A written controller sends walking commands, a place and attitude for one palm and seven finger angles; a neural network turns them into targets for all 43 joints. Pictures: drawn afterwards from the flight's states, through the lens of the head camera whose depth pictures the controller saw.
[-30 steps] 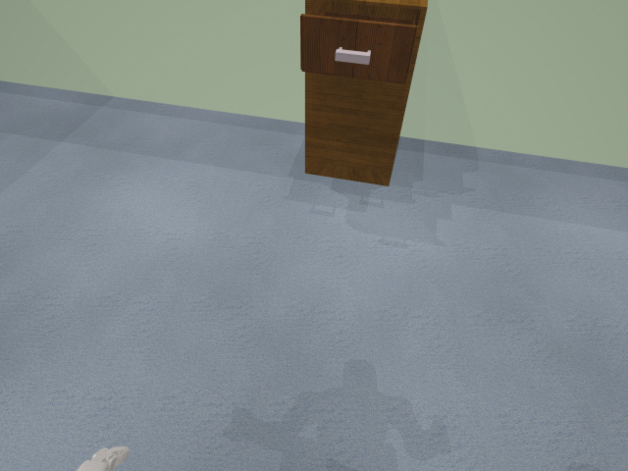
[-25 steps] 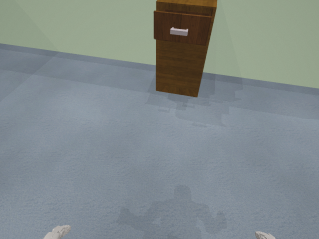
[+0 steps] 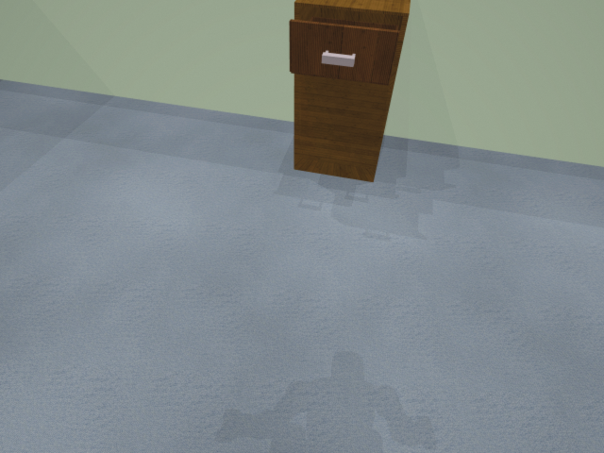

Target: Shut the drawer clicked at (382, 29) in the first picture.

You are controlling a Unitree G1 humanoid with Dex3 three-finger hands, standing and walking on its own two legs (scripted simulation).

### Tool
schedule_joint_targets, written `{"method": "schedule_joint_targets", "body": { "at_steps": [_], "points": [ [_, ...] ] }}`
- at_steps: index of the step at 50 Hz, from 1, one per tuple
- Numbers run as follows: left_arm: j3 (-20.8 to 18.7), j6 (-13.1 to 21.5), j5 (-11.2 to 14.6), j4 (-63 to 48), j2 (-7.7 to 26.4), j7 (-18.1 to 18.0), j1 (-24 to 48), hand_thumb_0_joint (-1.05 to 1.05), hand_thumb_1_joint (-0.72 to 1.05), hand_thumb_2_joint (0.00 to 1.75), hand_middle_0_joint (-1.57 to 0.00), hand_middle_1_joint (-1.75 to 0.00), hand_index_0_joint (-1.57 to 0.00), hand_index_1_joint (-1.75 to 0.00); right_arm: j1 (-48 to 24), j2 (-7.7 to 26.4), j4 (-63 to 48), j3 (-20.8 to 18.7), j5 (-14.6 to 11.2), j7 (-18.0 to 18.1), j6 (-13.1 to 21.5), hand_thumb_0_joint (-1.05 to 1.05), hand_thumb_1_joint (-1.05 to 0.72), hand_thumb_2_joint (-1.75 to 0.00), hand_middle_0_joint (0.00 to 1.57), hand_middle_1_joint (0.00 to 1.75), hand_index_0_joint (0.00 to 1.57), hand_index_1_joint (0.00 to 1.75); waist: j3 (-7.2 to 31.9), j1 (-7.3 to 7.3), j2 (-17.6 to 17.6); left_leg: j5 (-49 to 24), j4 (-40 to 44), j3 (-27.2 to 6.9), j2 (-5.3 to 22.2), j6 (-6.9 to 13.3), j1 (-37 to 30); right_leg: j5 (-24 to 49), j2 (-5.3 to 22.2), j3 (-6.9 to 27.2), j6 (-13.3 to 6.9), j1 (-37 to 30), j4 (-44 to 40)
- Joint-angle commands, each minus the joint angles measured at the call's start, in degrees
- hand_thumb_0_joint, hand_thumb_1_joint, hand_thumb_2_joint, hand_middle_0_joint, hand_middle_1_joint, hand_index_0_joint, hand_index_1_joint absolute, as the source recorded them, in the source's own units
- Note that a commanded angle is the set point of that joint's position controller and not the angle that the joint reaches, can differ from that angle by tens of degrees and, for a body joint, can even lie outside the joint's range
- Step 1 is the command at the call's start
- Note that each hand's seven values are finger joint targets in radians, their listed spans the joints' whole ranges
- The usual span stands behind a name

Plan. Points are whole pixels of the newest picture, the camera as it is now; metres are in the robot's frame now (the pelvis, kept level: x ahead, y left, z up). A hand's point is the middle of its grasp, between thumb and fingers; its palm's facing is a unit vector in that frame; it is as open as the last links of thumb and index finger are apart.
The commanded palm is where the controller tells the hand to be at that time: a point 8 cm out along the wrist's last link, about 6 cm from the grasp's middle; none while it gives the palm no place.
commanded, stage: stand and wait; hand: left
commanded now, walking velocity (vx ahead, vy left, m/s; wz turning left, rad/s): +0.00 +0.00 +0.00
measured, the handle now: (339, 57) +1.37 -0.04 -0.07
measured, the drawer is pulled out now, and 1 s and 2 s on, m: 0.17 0.17 0.17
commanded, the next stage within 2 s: look at it before walking up in 0.30 s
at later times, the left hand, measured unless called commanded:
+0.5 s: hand out of the picture +0.06 +0.24 -0.15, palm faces -0.03 -0.94 -0.33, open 7.3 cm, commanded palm none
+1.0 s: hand out of the picture +0.06 +0.25 -0.16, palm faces -0.04 -0.94 -0.33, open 7.3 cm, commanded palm none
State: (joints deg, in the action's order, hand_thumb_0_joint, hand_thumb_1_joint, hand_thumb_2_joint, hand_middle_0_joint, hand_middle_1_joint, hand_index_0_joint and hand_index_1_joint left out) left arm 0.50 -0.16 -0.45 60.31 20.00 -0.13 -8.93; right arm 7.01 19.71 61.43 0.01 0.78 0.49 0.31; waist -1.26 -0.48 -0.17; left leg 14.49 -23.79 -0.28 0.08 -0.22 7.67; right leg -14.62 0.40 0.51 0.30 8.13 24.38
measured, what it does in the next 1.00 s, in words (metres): stands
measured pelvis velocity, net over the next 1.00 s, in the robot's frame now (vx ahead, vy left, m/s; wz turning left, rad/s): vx -0.01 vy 0.00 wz -0.01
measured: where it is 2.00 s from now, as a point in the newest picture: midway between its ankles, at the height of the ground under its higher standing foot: (314, 447)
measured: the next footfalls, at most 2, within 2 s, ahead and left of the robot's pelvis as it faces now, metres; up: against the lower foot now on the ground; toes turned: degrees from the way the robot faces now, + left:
left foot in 1.82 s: +0.41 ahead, +0.06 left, +0.00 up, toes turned -2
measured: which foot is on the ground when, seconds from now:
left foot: down 0.00-1.00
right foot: down 0.00-1.00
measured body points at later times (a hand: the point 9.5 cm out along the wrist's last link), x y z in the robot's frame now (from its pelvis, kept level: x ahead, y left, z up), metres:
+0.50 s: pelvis -0.02 -0.01 +0.00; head -0.02 -0.01 +0.45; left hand +0.06 +0.29 -0.13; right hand +0.05 -0.30 -0.13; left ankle -0.02 +0.12 -0.74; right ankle -0.02 -0.12 -0.74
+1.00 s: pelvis -0.01 +0.00 +0.00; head +0.00 +0.01 +0.45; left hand +0.06 +0.30 -0.13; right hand +0.07 -0.30 -0.13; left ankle -0.02 +0.12 -0.74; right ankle -0.02 -0.12 -0.74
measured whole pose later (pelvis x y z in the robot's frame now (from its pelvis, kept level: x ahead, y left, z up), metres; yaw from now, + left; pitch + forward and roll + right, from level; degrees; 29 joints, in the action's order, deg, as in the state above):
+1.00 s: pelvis -0.01 +0.00 +0.00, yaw -1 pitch -1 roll +0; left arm 0.8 0.5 -0.6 62.4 19.8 0.0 -8.2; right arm 6.7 19.0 64.1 0.3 0.5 0.2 0.8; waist -1.3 -0.3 -0.6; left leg 12.3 -21.2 0.2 0.4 -0.3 7.6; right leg -12.0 0.1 1.0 0.3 8.1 21.3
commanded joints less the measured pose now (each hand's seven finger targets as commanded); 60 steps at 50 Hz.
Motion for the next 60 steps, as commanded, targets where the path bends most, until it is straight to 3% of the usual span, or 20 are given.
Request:
{"method": "schedule_joint_targets", "body": {
  "at_steps": [1, 25, 46, 52, 54, 57, 60],
  "points": [
    [-2.6, 1.5, 0.0, -3.8, 11.5, -0.7, 3.3, 0.00, 0.90, 0.90, -0.20, -0.30, -0.20, -0.30, -4.0, 11.4, -3.9, -2.3, -0.3, 0.5, 1.6, 0.00, -0.90, -0.90, 0.20, 0.30, 0.20, 0.30, 3.4, 0.38, -0.6, -11.6, 3.8, -4.9, 6.4, 2.2, -0.3, 12.0, 6.6, 5.4, -2.2, -0.6, -4.2],
    [-2.5, 1.6, -0.2, -2.2, 11.2, -0.5, 3.2, 0.00, 0.90, 0.90, -0.20, -0.30, -0.20, -0.30, -2.6, 11.3, -1.4, -2.2, -0.3, 0.2, 1.5, 0.00, -0.90, -0.90, 0.20, 0.30, 0.20, 0.30, 1.2, 0.49, -0.9, -6.4, 5.7, -5.3, 6.5, 1.8, 0.5, 4.3, 6.3, 7.0, -2.2, 2.3, -7.3],
    [-2.2, 1.8, -0.1, -1.5, 11.2, -0.6, 2.4, 0.00, 0.90, 0.90, -0.20, -0.30, -0.20, -0.30, -2.7, 11.5, -1.1, -2.1, -0.4, 0.3, 1.8, 0.00, -0.90, -0.90, 0.20, 0.30, 0.20, 0.30, 4.0, 0.39, -0.1, -13.1, 5.3, -5.1, 7.1, 1.8, -1.3, 13.2, 6.6, 5.7, -2.0, -0.6, -5.5],
    [-2.2, 1.7, -0.2, -1.5, 11.2, -0.6, 2.6, 0.00, 0.90, 0.90, -0.20, -0.30, -0.20, -0.30, -3.3, 11.5, -1.1, -2.1, -0.4, 0.3, 1.7, 0.00, -0.90, -0.90, 0.20, 0.30, 0.20, 0.30, 2.7, 0.30, 0.0, -12.7, 5.9, -5.2, 7.2, 1.8, -1.3, 12.6, 6.5, 5.6, -1.9, -0.3, -6.0],
    [-0.7, 0.5, -0.2, 0.3, 4.0, -0.7, -1.6, 0.00, 0.90, 0.90, -0.20, -0.30, -0.20, -0.30, 0.7, 4.2, 0.4, -0.4, 0.1, 0.0, 0.7, 0.00, -0.90, -0.90, 0.20, 0.30, 0.20, 0.30, 3.5, 0.39, -0.4, -4.8, 4.5, -3.3, 6.7, 0.7, -1.7, 3.4, 5.8, 5.7, -1.2, 0.2, -5.5],
    [-1.2, -0.4, -0.7, 0.0, 4.2, 0.1, -3.6, 0.00, 0.90, 0.90, -0.20, -0.30, -0.20, -0.30, 2.5, 4.9, 0.4, -1.0, 0.5, -0.3, 0.2, 0.00, -0.90, -0.90, 0.20, 0.30, 0.20, 0.30, -2.0, 0.29, 0.2, 14.1, 5.6, -3.8, 6.5, 1.5, 2.5, -13.8, 4.1, 7.0, -2.1, 6.1, -5.3],
    [-1.9, -0.3, -1.0, -1.3, 3.5, 0.9, -5.1, 0.00, 0.90, 0.90, -0.20, -0.30, -0.20, -0.30, 4.3, 6.1, -0.4, -1.9, 0.6, -0.4, 0.3, 0.00, -0.90, -0.90, 0.20, 0.30, 0.20, 0.30, -6.2, 0.50, 2.8, 22.3, 7.3, -6.5, 8.9, 3.3, 4.3, -16.4, 1.5, 5.9, -2.8, 11.2, -0.4]
  ]
}}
